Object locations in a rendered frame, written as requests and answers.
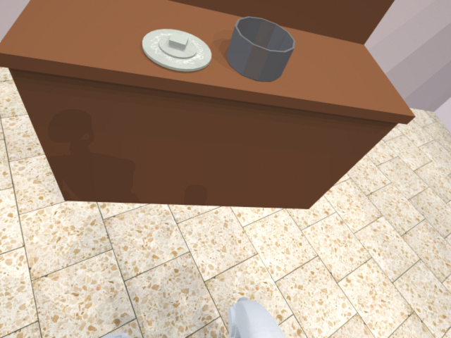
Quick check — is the table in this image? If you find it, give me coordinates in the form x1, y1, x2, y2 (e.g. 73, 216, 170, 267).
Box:
0, 0, 416, 209

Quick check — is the right robot thigh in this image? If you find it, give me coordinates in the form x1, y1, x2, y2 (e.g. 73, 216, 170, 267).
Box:
228, 300, 287, 338

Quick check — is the lid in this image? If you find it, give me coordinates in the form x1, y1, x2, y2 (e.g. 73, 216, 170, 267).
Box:
142, 29, 211, 72

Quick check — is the pot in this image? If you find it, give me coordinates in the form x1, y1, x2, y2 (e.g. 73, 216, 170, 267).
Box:
226, 16, 295, 82

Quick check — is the knob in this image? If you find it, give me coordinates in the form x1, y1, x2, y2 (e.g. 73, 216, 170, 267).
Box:
169, 32, 189, 49

